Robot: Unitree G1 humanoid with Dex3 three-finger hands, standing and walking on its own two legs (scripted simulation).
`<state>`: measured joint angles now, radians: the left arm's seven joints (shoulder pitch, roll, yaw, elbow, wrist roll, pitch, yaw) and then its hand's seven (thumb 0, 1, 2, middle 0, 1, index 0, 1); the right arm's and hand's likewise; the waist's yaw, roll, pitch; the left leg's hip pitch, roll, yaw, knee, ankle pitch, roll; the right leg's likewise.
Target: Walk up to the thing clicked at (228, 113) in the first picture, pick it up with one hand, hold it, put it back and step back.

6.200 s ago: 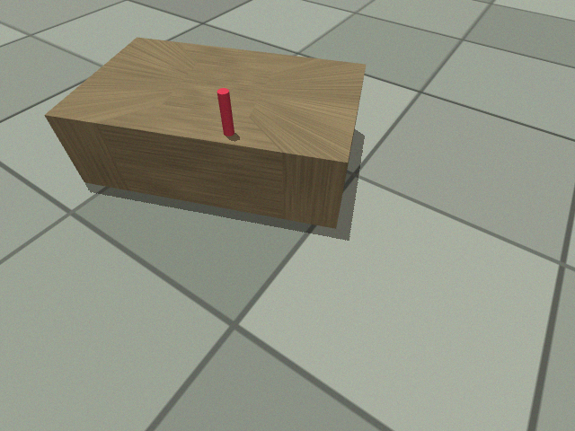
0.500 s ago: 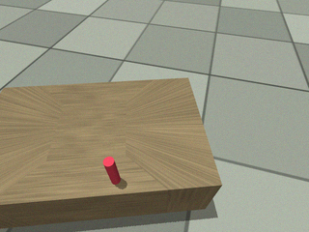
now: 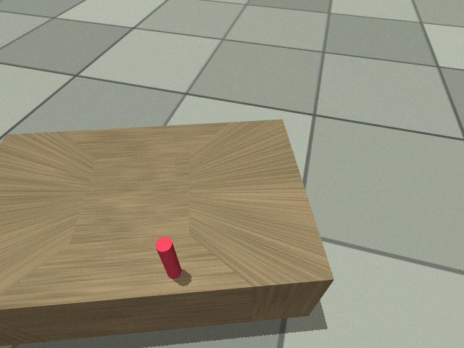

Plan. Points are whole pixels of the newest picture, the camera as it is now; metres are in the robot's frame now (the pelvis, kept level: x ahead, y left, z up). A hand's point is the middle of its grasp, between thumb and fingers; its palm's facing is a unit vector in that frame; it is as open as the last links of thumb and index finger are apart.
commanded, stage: stand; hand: left
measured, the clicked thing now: (169, 259) +0.41 +0.19 -0.30
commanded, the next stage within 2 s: go down in 0.62 s
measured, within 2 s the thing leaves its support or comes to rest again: neither
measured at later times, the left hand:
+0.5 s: hand out of the picture +0.08 +0.25 -0.15, palm faces -0.01 -0.94 -0.34, open 7.4 cm
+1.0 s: hand out of the picture +0.16 +0.26 -0.15, palm faces +0.04 -0.94 -0.34, open 11.9 cm
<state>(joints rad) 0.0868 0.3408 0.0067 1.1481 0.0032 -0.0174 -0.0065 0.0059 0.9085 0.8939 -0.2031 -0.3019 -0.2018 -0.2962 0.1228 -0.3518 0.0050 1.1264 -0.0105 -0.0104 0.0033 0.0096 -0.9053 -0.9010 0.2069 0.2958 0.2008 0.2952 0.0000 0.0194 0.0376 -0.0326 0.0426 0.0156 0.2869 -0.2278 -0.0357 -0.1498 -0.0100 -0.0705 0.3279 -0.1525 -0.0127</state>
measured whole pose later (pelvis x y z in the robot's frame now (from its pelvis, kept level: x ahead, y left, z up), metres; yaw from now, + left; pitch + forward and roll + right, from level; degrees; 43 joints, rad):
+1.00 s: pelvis -0.01 +0.01 -0.01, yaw +0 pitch +5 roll +0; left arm 0.00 0.33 0.16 0.90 0.05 0.08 -0.02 0.01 0.40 0.38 -0.07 -0.09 -0.08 -0.07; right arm 0.23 -0.25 -0.01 0.78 0.04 -0.05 -0.05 0.01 -1.00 -0.92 0.21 0.30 0.20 0.29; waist -0.02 0.00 0.03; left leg -0.28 0.04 0.02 0.50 -0.30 -0.03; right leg -0.38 -0.02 -0.06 0.50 -0.20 -0.01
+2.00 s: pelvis -0.01 +0.03 -0.06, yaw +2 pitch +11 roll -3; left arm 0.36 0.36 0.16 0.12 -0.02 0.51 -0.05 -0.01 -0.45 0.06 -0.08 -0.04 -0.07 -0.04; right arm 0.26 -0.24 0.02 0.59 0.03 -0.22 -0.16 0.02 -0.85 -0.88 0.21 0.30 0.20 0.30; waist -0.02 0.04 -0.13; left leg -0.61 0.03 -0.04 0.96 -0.53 0.00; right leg -0.66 -0.05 -0.10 0.88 -0.40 0.02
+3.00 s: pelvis -0.03 +0.02 -0.06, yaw +0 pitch +15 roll -2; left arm -0.49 0.72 0.52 1.08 -0.06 -0.10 -0.49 -0.01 -0.46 0.03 -0.08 -0.02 -0.07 -0.02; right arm 0.36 -0.31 0.05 0.70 -0.01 -0.22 -0.15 0.01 -0.87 -0.89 0.21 0.30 0.20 0.30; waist -0.08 -0.02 -0.07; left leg -0.75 0.04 -0.01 0.97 -0.49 -0.01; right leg -0.81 -0.03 -0.07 0.88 -0.33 0.00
